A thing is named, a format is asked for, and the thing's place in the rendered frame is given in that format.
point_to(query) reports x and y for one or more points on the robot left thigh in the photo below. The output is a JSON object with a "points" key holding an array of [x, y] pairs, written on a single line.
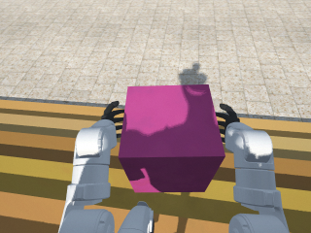
{"points": [[139, 220]]}

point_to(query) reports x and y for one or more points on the robot left hand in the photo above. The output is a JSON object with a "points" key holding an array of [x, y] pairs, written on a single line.
{"points": [[109, 114]]}

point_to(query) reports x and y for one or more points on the robot left upper arm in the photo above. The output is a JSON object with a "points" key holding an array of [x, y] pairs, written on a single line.
{"points": [[88, 221]]}

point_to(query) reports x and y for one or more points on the carton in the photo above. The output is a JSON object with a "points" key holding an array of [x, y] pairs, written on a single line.
{"points": [[170, 138]]}

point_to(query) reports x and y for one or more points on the robot right upper arm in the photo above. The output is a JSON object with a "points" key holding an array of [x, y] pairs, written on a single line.
{"points": [[254, 223]]}

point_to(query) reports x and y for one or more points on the left robot forearm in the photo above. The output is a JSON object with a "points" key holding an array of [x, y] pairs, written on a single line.
{"points": [[90, 176]]}

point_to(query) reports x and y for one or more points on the robot right hand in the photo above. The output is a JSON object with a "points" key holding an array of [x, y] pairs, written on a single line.
{"points": [[230, 118]]}

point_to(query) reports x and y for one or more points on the right robot forearm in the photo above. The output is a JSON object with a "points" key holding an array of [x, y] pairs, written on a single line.
{"points": [[255, 184]]}

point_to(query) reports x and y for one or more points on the robot left shin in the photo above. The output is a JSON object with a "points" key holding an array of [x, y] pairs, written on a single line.
{"points": [[142, 203]]}

